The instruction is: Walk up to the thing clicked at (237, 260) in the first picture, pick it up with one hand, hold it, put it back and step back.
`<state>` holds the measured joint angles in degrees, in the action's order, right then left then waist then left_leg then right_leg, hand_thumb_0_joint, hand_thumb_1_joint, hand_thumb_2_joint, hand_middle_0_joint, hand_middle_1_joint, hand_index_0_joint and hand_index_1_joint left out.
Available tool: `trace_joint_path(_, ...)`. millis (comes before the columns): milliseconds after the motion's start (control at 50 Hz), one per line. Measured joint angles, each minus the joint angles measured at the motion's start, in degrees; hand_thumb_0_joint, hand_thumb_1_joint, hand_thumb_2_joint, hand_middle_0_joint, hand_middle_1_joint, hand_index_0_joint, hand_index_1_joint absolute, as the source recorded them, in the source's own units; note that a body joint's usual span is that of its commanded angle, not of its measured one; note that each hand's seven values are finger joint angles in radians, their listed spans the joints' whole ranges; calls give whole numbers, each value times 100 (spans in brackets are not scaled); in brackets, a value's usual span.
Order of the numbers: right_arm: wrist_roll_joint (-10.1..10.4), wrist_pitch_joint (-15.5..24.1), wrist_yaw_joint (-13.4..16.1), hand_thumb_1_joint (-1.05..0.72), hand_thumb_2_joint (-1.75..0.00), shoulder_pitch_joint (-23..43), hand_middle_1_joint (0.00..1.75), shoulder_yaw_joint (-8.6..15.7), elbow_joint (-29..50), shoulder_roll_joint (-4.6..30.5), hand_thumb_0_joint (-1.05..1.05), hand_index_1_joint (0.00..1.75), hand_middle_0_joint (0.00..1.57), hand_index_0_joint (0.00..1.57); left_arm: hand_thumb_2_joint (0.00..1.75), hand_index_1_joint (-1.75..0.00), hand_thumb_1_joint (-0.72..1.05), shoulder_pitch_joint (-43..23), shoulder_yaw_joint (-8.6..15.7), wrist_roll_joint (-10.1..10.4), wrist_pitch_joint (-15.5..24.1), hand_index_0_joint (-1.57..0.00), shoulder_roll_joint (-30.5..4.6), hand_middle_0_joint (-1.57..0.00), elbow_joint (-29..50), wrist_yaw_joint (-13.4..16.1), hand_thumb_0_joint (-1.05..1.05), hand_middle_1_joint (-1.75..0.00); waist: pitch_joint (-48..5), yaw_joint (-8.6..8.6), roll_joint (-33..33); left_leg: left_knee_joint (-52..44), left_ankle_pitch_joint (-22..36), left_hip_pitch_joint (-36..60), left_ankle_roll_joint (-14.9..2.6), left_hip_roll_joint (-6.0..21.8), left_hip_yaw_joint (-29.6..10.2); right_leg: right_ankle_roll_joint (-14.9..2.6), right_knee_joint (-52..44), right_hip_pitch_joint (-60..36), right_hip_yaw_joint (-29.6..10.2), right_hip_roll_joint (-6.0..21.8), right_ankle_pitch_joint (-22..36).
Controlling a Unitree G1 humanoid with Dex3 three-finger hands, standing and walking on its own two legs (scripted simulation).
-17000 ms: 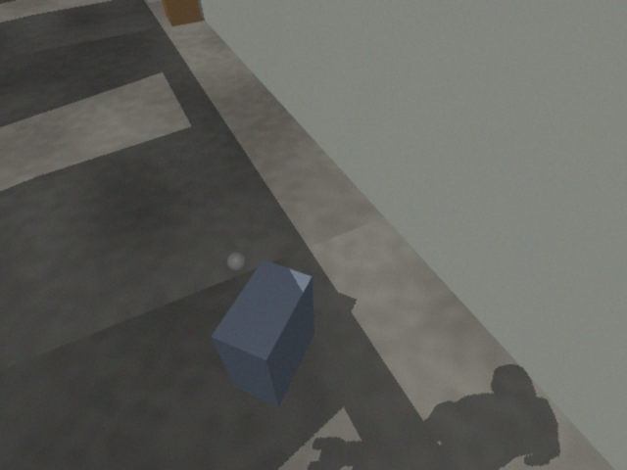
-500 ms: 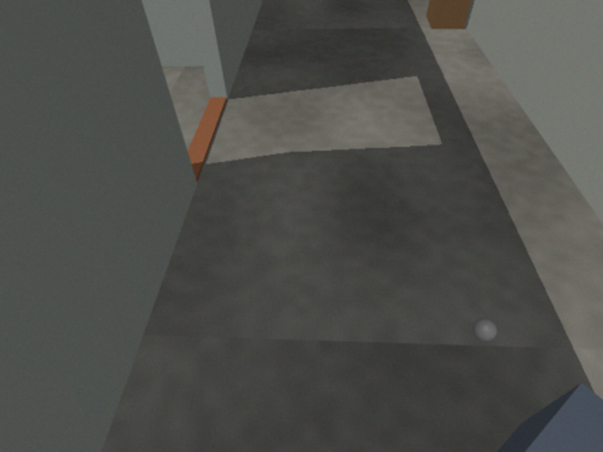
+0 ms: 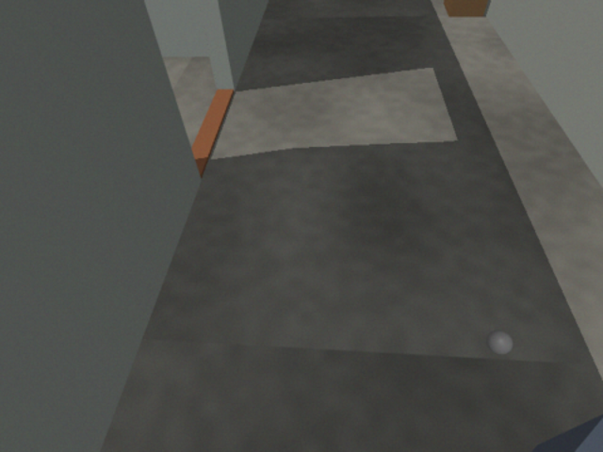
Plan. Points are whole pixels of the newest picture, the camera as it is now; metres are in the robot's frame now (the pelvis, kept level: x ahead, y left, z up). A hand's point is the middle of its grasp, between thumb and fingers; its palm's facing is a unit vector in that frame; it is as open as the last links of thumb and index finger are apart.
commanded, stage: walk up
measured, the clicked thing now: (499, 342) +0.57 -0.61 -0.73
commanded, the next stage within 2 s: stand in 1.96 s
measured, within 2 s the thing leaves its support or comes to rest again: neither
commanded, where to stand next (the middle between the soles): +0.23 +0.02 m, yaw +1 degrees
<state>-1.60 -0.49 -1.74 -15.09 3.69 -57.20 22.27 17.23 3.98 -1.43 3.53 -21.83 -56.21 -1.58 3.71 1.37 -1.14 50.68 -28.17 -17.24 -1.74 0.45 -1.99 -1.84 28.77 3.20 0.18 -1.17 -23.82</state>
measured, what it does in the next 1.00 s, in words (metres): walks ahead: left foot, then right foot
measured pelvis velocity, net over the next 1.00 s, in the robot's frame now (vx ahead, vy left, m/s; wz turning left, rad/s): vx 0.17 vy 0.02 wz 0.06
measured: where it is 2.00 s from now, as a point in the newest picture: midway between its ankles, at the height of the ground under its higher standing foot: outside the picture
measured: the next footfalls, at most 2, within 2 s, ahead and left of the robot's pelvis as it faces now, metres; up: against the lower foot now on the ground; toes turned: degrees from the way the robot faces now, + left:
left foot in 0.18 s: +0.24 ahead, +0.11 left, +0.00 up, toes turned +2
right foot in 0.56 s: +0.24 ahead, -0.12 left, +0.00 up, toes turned +2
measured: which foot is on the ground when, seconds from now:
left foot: up 0.00-0.16, down 0.18-0.60, up 0.62-0.92, down 0.94-1.00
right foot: down 0.00-0.22, up 0.24-0.54, down 0.56-1.00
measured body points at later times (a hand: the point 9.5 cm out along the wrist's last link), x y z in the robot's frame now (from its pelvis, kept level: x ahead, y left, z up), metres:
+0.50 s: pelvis +0.13 +0.02 +0.00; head +0.15 +0.01 +0.45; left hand +0.19 +0.34 -0.11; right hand +0.22 -0.29 -0.11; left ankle +0.20 +0.11 -0.73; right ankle +0.21 -0.12 -0.71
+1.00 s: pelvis +0.17 +0.02 -0.01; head +0.20 +0.03 +0.43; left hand +0.24 +0.34 -0.13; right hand +0.25 -0.29 -0.13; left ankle +0.14 +0.15 -0.73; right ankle +0.22 -0.12 -0.73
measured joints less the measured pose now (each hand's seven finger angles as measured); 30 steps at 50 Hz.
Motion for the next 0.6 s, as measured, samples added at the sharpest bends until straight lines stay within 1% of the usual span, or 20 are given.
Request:
trace_joint_path(40,29,22,-5,-91,-90,161,30,3,155,48,1,30,20,20,90,-30,90,127,-29,30,0,-20,68,-20,112,42,1,-30,195,75,-39,247,-29,-391,-55,-72,66,23,-251,-204,-69,19,67)
trace_joint_path(60,52,36,-21,-91,-90,254,30,10,250,68,1,30,20,20,90,-30,90,180,-43,37,-16,-20,87,-20,148,59,1,-30,299,92,-62,197,76,-570,-72,-80,91,43,-362,-309,-85,22,86)
trace_joint_path(100,91,63,-62,-91,-90,436,30,21,447,88,1,30,20,20,90,-30,90,268,-63,37,-65,-20,86,-21,203,79,1,-30,483,125,-101,-224,461,-845,-72,-31,180,72,-511,-500,-102,5,69)
trace_joint_path(140,104,107,-104,-91,-90,571,30,36,633,76,1,30,20,20,90,-30,90,323,-66,49,-125,-21,28,-21,245,84,1,-30,610,131,-117,-1001,1012,-940,-102,23,286,99,-482,-649,-65,-27,-74)
trace_joint_path(160,102,142,-120,-91,-90,611,30,47,724,58,1,30,20,20,90,-30,90,340,-64,64,-148,-21,-24,-21,259,87,1,-30,653,122,-101,-1414,1411,-902,-130,21,343,107,-316,-679,-35,-32,-227)
trace_joint_path(180,90,192,-131,-91,-90,627,30,66,810,38,1,30,20,20,90,-30,90,355,-60,87,-174,-21,-78,-21,268,94,1,-30,692,111,-69,-1701,2004,-799,-170,0,383,98,43,-650,-9,-19,-432)
trace_joint_path(200,59,239,-127,-91,-90,646,30,103,875,-15,1,30,20,20,90,-30,90,337,-52,122,-206,-21,-134,-21,260,113,1,-30,752,98,39,-1661,2398,-717,-183,-67,447,75,661,-520,-15,68,-615)
trace_joint_path(220,15,270,-111,-91,-90,648,30,143,946,-76,1,30,20,20,90,-30,90,290,-45,153,-234,-21,-162,-21,251,136,1,-30,797,87,172,-1469,2249,-675,-190,-168,529,1,1455,-274,-138,159,-612)
trace_joint_path(240,1,285,-93,-91,-90,615,30,156,1014,-111,1,30,20,20,90,-30,90,255,-50,168,-256,-20,-150,-21,274,154,1,-30,777,59,232,-1297,2023,-654,-201,-230,566,-80,2210,24,-354,118,-606)
trace_joint_path(260,32,274,-90,-91,-90,574,30,154,1046,-133,1,30,20,20,90,-30,90,230,-78,184,-267,-20,-125,-20,311,155,1,-30,717,34,249,-1229,1856,-597,-219,-259,584,-160,2845,330,-509,37,-629)
trace_joint_path(300,93,186,-105,-91,-90,516,30,130,1041,-162,0,30,20,20,90,-30,90,191,-157,193,-249,-20,-74,-20,395,106,1,-30,591,25,232,-1377,1738,-346,-249,-249,626,-227,3664,899,-535,-17,-490)
trace_joint_path(320,103,148,-105,-91,-90,478,30,112,1044,-177,0,30,20,20,90,-30,90,192,-182,182,-219,-20,-56,-20,444,73,1,-30,526,22,211,-1531,1747,-191,-246,-225,643,-226,3785,1134,-485,-8,-392)
trace_joint_path(340,105,138,-108,-91,-90,421,30,94,1059,-192,1,30,20,20,90,-30,90,207,-194,164,-182,-20,-45,-20,492,42,1,-30,448,11,187,-1697,1772,-51,-240,-201,651,-211,3747,1343,-403,33,-323)
trace_joint_path(380,88,178,-115,-91,-90,293,30,58,1088,-217,1,30,20,20,90,-30,90,238,-192,124,-119,-20,-61,-20,572,3,1,-30,310,-25,162,-2005,1837,171,-223,-172,650,-131,3351,1656,-235,163,-188)
trace_joint_path(460,42,222,-86,-91,-90,123,30,-12,1101,-199,1,30,20,20,90,-30,90,187,-135,56,-104,-20,-123,-20,630,34,0,-30,259,-119,155,-2225,1834,352,-175,-171,611,54,1909,1867,-37,396,79)
trace_joint_path(500,47,153,-73,-91,-90,94,30,-31,1086,-149,1,30,20,20,90,-30,90,140,-102,38,-117,-20,-124,-20,617,84,0,-30,296,-163,110,-2055,1702,307,-126,-149,581,97,1366,1857,12,418,352)
trace_joint_path(540,62,19,-62,-91,-90,71,30,-26,1071,-95,1,30,20,20,90,-30,90,123,-67,33,-141,-20,-118,-20,594,139,0,-30,303,-195,38,-1708,1474,183,-60,-109,537,87,961,1739,71,385,766)
trace_joint_path(560,64,-61,-53,-91,-90,60,30,-21,1066,-81,1,30,20,20,90,-30,90,141,-46,28,-156,-20,-130,-20,592,165,0,-30,273,-192,32,-1496,1335,90,-21,-106,533,64,825,1667,76,373,923)
trace_joint_path(580,64,-138,-39,-91,-90,75,30,-7,1051,-53,1,30,20,20,90,-30,90,135,-20,16,-180,-20,-110,-20,571,194,0,-30,270,-179,-30,-1270,1189,3,18,-62,516,90,848,1675,90,333,1111)
trace_joint_path(600,73,-207,-14,-91,-90,98,30,16,1021,-20,1,30,20,20,90,-30,90,106,-9,-6,-212,-20,-59,-20,545,220,0,-30,285,-189,-152,-1069,1046,-69,29,-5,431,105,947,1688,162,277,1067)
